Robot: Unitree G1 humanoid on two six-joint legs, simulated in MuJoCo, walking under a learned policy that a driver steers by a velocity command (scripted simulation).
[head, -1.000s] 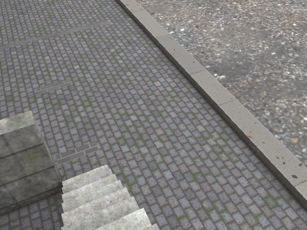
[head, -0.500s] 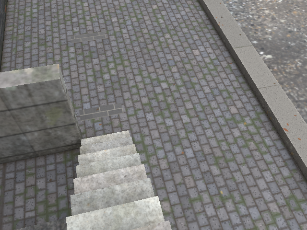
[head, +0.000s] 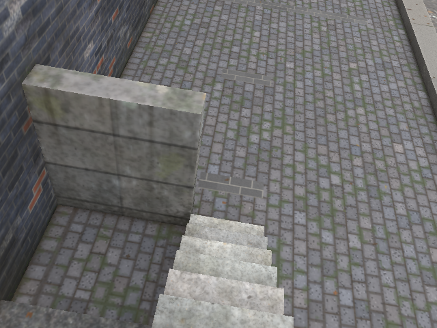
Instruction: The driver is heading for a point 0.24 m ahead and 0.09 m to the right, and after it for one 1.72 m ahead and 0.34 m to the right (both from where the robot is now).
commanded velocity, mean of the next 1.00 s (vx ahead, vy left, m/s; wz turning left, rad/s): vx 0.50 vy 0.00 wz -0.29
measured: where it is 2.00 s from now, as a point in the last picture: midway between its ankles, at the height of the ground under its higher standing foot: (224, 264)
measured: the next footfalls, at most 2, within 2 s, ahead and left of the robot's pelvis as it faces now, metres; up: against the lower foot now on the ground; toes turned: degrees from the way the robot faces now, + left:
right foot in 0.42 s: +0.27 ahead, -0.17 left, -0.20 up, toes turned +4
left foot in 0.78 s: +0.50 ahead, +0.01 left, -0.41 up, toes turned -15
